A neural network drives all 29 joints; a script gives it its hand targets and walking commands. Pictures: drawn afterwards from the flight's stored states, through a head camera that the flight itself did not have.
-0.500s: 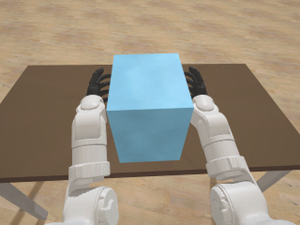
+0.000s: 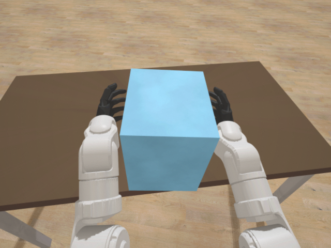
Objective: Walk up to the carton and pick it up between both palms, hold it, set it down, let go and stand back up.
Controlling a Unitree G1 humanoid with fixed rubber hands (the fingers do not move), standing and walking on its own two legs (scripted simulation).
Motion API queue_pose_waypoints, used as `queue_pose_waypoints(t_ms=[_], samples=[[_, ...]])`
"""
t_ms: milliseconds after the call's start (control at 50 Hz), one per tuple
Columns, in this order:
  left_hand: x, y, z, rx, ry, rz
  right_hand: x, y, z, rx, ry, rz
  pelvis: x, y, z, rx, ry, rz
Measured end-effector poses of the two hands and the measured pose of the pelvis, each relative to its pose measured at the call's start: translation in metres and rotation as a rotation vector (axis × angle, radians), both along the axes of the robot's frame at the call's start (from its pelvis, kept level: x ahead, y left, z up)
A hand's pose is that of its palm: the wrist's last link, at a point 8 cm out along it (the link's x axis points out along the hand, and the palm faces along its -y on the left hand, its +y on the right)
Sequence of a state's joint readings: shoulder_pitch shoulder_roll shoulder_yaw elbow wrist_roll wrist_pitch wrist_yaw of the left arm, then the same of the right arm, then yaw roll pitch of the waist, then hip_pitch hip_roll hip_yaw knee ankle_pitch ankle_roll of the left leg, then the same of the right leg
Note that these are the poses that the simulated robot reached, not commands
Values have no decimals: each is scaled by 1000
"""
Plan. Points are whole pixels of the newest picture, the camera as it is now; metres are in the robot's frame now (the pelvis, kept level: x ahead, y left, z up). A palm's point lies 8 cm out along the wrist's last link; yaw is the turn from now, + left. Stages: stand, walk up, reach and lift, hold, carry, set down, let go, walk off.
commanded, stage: set down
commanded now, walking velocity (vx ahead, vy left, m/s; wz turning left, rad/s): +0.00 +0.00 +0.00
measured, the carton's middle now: (165, 132) +0.35 -0.01 +0.10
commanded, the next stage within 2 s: none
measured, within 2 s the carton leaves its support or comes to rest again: neither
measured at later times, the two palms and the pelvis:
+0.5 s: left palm (102, 118) +0.39 +0.13 +0.12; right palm (207, 109) +0.40 -0.13 +0.12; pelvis +0.03 -0.01 +0.00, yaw +1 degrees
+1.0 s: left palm (109, 121) +0.40 +0.12 +0.10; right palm (209, 110) +0.41 -0.14 +0.11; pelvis +0.02 -0.01 +0.00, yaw +1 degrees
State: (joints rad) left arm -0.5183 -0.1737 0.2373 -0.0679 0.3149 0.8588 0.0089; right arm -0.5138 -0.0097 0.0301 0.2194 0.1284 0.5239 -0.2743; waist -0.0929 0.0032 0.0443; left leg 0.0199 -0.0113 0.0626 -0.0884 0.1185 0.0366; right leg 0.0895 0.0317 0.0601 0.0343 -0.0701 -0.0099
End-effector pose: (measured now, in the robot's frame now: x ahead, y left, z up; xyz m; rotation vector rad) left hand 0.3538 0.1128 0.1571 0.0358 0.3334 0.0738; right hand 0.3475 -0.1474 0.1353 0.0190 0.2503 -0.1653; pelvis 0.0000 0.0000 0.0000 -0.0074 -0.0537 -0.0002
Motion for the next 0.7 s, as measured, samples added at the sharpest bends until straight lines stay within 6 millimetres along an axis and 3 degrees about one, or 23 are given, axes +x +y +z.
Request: queue_pose_waypoints(t_ms=[160,300,460,700], samples=[[24,0,2,-12,-15,22,29,0,12,-41,-12,20,1,-4,0,2,45,-21],[39,16,-27,-20,30,47,54,16,-7,-49,32,53,15,-3,0,4,56,2],[33,22,-34,-46,-24,83,55,23,-13,-65,-20,80,29,-4,1,4,74,27],[36,11,-38,-15,6,58,51,11,-22,-65,13,65,21,-9,0,8,67,12]])
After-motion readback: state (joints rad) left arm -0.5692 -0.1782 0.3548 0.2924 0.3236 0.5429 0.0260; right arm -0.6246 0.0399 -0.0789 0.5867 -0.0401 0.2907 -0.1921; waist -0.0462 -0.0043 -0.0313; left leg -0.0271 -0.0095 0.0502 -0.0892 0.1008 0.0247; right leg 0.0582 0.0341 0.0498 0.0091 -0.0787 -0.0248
